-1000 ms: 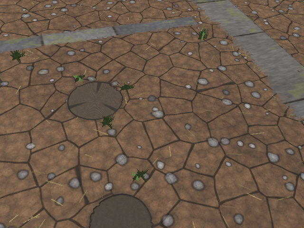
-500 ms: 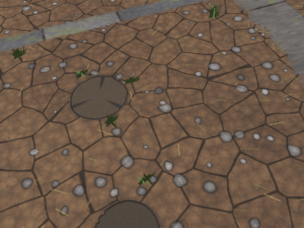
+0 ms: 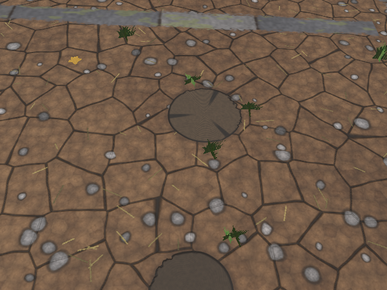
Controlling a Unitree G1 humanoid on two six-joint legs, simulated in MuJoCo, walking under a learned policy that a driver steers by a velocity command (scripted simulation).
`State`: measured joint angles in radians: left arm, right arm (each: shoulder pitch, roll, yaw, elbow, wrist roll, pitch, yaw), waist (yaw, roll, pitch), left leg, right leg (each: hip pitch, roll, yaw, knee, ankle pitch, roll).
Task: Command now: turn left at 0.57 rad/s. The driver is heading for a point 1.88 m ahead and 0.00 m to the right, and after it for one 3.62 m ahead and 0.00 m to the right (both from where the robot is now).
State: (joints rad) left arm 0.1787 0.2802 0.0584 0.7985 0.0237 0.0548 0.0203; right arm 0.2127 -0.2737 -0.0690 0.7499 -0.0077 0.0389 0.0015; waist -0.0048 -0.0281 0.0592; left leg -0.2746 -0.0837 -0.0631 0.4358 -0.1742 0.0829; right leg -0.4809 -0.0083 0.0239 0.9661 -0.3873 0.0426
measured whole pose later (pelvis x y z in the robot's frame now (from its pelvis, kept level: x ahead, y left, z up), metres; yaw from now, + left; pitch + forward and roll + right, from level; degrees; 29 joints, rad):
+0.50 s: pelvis +0.00 -0.04 +0.00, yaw +15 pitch +0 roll +1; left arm 0.21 0.25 0.03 0.74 0.02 0.01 0.03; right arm 0.19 -0.31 -0.08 0.78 -0.01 0.08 0.03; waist 0.01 0.04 0.06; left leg -0.38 -0.08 -0.10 0.93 -0.44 -0.05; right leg -0.19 -0.01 -0.05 0.42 -0.23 -0.04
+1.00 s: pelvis -0.02 -0.04 -0.01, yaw +6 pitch -1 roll +1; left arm 0.24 0.28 0.06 0.82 0.01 0.06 -0.02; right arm 0.15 -0.28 -0.04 0.83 -0.03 0.03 -0.03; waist 0.01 0.01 0.08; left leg -0.18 0.03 0.14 0.51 -0.31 0.02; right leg -0.31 0.00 -0.05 0.75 -0.45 -0.03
